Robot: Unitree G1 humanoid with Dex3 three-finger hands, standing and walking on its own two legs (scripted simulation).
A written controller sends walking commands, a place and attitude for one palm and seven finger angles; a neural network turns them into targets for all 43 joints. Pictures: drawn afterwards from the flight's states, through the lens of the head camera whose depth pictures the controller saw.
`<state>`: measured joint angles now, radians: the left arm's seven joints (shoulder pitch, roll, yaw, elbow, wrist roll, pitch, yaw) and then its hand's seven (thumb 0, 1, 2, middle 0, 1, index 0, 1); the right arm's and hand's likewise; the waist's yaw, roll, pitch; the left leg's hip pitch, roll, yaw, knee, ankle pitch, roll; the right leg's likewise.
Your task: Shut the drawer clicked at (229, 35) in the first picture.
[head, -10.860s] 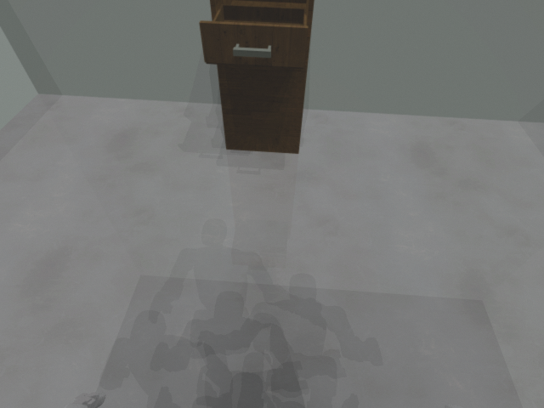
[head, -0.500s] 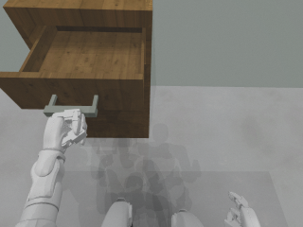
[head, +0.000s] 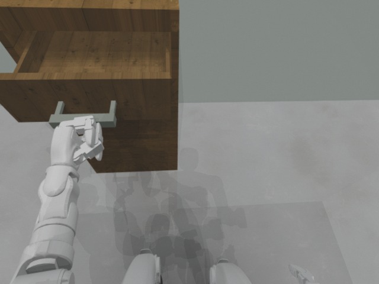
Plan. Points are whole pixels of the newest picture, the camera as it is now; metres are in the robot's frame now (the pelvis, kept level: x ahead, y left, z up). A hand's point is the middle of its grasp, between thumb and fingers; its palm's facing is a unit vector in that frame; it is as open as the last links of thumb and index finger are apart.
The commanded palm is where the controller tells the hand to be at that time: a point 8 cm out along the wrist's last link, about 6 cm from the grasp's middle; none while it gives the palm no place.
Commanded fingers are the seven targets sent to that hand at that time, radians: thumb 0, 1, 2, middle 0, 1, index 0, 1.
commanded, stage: push the drawer shut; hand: left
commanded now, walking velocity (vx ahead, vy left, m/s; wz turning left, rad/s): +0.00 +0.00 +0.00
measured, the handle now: (85, 113) +0.47 +0.23 +0.05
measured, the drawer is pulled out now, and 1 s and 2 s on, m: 0.16 0.04 0.00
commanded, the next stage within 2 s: pull the fist back off the drawer in 1.76 s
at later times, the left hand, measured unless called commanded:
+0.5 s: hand (101, 120) +0.45 +0.20 +0.05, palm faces +0.06 -1.00 -0.02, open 3.0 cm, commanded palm +0.44 +0.24 +0.05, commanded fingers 0.00 0.90 0.90 -1.40 -1.60 -1.40 -1.60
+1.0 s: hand (107, 97) +0.51 +0.19 +0.05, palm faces +0.07 -1.00 -0.02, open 3.2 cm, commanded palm +0.50 +0.23 +0.05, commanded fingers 0.00 0.90 0.90 -1.40 -1.60 -1.40 -1.60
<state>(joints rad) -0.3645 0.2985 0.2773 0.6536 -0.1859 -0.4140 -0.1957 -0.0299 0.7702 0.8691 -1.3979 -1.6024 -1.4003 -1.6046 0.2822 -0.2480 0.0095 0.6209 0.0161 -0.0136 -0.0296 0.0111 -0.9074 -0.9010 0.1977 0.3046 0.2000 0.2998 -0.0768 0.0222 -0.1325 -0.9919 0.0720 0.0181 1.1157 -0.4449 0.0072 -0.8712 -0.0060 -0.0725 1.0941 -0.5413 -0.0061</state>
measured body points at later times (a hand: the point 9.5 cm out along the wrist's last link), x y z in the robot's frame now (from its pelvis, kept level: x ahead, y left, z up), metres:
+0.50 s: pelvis -0.01 +0.00 -0.01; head +0.10 +0.02 +0.42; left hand +0.44 +0.25 +0.05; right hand +0.06 -0.27 -0.13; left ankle +0.05 +0.11 -0.65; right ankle -0.01 -0.12 -0.65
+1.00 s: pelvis -0.01 +0.00 -0.02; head +0.14 +0.02 +0.41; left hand +0.50 +0.25 +0.05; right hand +0.00 -0.27 -0.13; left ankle +0.05 +0.11 -0.65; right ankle -0.01 -0.12 -0.65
